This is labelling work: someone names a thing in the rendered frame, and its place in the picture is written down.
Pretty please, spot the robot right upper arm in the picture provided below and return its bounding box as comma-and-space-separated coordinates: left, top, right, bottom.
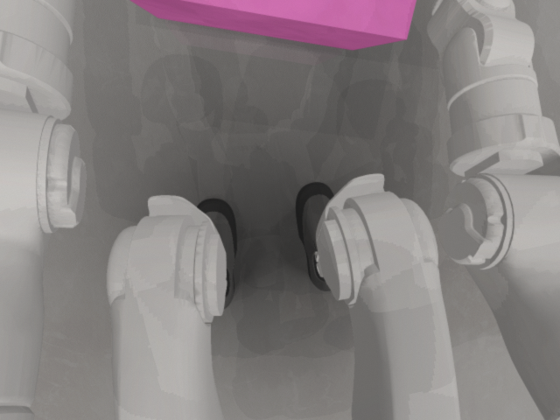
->
437, 173, 560, 420

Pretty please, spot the left robot foot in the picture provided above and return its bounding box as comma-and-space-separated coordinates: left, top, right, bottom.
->
197, 199, 237, 309

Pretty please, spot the robot left upper arm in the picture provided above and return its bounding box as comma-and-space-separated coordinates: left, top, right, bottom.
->
0, 108, 87, 420

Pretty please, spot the right robot foot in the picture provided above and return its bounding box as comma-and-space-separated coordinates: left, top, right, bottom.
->
296, 182, 334, 291

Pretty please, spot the carton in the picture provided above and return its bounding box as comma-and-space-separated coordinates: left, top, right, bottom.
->
130, 0, 417, 50

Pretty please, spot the left robot forearm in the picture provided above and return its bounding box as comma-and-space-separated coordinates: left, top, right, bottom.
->
0, 0, 77, 121

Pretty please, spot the right robot forearm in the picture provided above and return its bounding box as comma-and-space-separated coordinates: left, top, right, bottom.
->
427, 0, 560, 179

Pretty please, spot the robot foot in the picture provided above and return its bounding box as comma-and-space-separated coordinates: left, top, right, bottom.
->
296, 182, 334, 291
197, 199, 237, 309

